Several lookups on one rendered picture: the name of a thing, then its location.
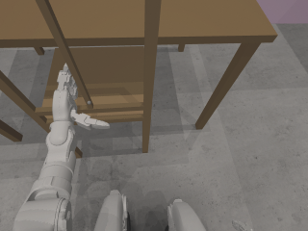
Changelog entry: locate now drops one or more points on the robot left thigh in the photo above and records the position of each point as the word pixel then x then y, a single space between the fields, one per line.
pixel 112 214

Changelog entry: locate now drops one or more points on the table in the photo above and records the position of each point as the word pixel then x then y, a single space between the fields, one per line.
pixel 121 23

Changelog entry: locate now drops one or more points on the left robot forearm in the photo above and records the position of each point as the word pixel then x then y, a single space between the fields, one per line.
pixel 57 171

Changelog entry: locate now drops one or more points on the chair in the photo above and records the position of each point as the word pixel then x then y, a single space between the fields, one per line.
pixel 117 80

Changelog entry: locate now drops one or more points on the robot thigh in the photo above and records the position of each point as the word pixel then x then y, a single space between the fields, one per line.
pixel 112 214
pixel 182 217

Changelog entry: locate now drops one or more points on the left robot upper arm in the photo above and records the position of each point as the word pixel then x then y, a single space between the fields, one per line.
pixel 54 214

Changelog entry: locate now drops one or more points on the robot left hand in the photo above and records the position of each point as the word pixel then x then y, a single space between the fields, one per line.
pixel 63 103

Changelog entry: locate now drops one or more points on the robot right thigh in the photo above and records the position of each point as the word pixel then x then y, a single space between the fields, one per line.
pixel 182 217

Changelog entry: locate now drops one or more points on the robot right hand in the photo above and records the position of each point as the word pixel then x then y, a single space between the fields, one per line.
pixel 241 226

